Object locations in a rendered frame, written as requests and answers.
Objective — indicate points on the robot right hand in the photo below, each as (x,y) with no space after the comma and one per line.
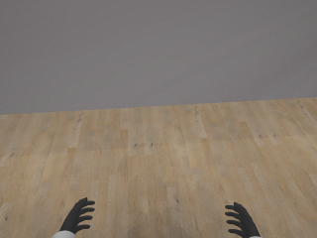
(246,223)

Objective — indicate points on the robot left hand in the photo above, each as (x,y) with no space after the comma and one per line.
(73,218)

